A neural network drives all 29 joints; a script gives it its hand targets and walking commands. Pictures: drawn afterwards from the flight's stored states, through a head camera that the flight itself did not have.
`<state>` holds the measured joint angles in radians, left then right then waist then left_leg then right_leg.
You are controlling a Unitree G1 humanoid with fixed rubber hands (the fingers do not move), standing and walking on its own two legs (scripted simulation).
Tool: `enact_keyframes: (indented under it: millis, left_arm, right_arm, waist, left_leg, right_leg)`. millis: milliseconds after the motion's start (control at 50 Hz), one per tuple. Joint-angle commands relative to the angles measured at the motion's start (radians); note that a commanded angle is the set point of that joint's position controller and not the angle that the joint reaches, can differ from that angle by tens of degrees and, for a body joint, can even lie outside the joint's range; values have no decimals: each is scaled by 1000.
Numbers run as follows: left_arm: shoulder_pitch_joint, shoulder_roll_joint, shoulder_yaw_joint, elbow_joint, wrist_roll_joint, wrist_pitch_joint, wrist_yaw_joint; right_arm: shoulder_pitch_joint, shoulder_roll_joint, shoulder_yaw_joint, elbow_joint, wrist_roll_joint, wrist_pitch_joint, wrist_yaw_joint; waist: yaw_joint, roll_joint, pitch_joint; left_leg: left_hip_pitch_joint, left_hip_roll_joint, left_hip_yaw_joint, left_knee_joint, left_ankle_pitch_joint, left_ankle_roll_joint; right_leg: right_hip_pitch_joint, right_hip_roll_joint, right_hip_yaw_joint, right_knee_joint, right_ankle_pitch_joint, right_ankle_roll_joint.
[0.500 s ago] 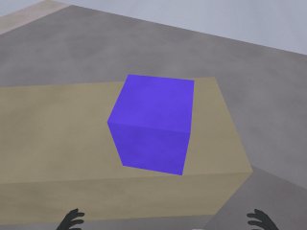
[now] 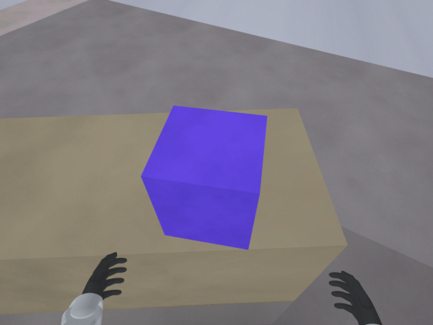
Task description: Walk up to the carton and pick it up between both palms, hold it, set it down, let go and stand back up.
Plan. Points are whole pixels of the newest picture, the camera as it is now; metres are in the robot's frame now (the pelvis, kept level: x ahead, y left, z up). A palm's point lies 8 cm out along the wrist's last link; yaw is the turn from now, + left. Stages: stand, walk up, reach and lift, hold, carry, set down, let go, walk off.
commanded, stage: reach and lift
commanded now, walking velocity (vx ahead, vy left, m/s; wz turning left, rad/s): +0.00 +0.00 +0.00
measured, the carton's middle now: (212, 180) +0.42 +0.04 -0.03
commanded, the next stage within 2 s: none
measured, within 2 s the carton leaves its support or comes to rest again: neither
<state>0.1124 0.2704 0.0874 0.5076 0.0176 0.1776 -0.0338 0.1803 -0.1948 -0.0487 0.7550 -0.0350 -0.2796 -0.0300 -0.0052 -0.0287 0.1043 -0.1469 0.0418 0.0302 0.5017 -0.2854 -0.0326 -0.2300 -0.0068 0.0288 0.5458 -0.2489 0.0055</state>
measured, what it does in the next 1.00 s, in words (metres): stands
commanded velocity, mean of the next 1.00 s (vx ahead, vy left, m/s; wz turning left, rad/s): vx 0.00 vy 0.00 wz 0.00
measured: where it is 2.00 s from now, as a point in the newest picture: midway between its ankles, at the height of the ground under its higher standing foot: outside the picture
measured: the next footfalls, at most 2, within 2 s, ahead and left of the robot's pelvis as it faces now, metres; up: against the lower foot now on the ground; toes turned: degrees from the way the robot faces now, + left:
none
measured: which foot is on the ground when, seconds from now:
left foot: down 0.00-1.00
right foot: down 0.00-1.00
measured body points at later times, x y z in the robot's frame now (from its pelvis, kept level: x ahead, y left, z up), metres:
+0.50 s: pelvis +0.02 +0.04 +0.01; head +0.01 +0.05 +0.46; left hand +0.19 +0.29 -0.05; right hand +0.18 -0.18 -0.06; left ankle -0.01 +0.14 -0.73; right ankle +0.03 -0.12 -0.73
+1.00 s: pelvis +0.02 +0.04 +0.00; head +0.02 +0.06 +0.45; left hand +0.20 +0.30 -0.03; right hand +0.18 -0.13 -0.04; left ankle -0.01 +0.14 -0.73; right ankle +0.03 -0.12 -0.73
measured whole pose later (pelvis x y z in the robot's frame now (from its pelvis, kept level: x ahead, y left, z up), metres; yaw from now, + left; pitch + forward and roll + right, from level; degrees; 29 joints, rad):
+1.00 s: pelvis +0.02 +0.04 +0.00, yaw +1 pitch -6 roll -2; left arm 0.25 0.38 -0.01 0.44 -0.19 -0.31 -0.20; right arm 0.33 0.05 0.03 0.55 0.12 -0.54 -0.21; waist 0.05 0.00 0.10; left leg -0.09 0.05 0.03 0.53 -0.34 0.00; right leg -0.09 -0.01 0.02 0.41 -0.22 0.04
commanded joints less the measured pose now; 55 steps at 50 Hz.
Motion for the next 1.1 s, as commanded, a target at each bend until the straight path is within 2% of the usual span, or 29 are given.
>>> enact_keyframes:
  millis: [0,60,120,180,280,400,600,940,1080]
  left_arm:
    - [-19,165,55,-69,7,-24,-25]
    - [-42,157,52,-89,4,-46,-30]
    - [-23,142,45,-103,1,-87,-33]
    - [2,130,28,-112,-15,-140,-35]
    - [24,129,-11,-112,-61,-226,-40]
    - [38,150,-46,-80,-118,-319,-59]
    - [64,179,-51,-66,-158,-426,-108]
    - [65,231,-59,-183,-219,-518,-170]
    - [25,227,-76,-219,-231,-510,-173]
  right_arm:
    - [24,-42,5,-91,21,-13,-44]
    - [21,-23,2,-122,27,-11,-51]
    - [33,-18,-8,-139,40,-20,-49]
    - [42,-19,-20,-152,51,-39,-44]
    - [47,-5,-37,-165,60,-78,-43]
    - [50,27,-31,-165,78,-116,-54]
    - [69,86,16,-184,125,-181,-95]
    - [128,237,79,-312,150,-292,-188]
    - [74,245,65,-312,137,-315,-218]
  waist:
    - [18,-38,-68]
    - [25,33,-31]
    - [26,94,-30]
    - [27,122,-40]
    - [24,108,-46]
    - [23,83,-41]
    - [35,93,-36]
    - [43,118,-33]
    - [28,148,-59]
  left_leg:
    - [31,-93,99,-109,79,19]
    - [17,-72,108,-155,88,22]
    - [-57,-51,117,-199,122,22]
    - [-100,-33,118,-221,166,21]
    - [-80,-22,106,-216,205,12]
    - [9,-22,79,-178,236,-5]
    - [87,-33,44,-122,290,-28]
    - [9,-28,10,-45,152,-18]
    - [-18,-19,-6,-24,161,-22]
  right_leg:
    - [165,-22,14,-187,187,13]
    - [193,-2,-9,-196,115,-8]
    - [304,24,-23,-170,133,-20]
    - [374,46,-33,-154,158,-28]
    - [356,59,-39,-172,156,-38]
    - [268,48,-32,-212,140,-47]
    - [194,30,-19,-243,150,-52]
    - [105,21,-11,-209,25,-60]
    - [96,25,-16,-183,1,-72]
